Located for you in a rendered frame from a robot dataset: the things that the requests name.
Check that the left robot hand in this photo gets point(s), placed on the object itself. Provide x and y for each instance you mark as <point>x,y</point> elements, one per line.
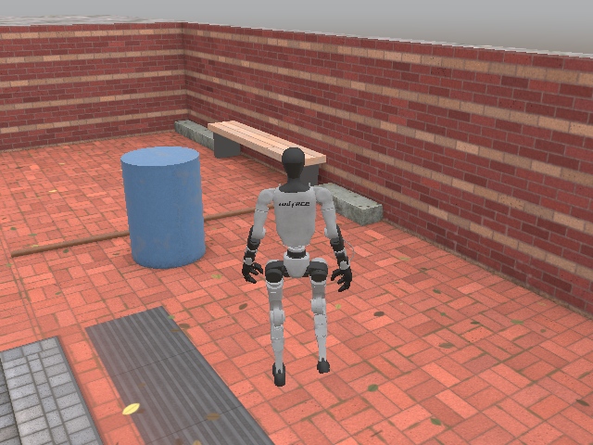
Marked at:
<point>250,269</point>

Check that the robot right forearm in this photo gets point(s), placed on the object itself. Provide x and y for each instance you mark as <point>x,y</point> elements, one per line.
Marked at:
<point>339,250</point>

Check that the right robot hand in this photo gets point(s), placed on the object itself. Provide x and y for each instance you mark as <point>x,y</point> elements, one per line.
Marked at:
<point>347,278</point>

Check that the robot torso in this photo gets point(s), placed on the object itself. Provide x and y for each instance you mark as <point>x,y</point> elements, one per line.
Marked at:
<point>295,215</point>

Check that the robot left forearm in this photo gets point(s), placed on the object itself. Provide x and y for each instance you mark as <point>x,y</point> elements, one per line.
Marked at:
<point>251,248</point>

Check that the left robot upper arm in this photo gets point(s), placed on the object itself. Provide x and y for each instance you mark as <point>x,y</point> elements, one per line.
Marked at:
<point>261,212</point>

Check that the right robot upper arm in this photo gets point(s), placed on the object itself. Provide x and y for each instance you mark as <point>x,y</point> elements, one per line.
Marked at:
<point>324,196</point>

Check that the left robot foot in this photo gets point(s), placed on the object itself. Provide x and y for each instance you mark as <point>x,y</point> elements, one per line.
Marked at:
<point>279,379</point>

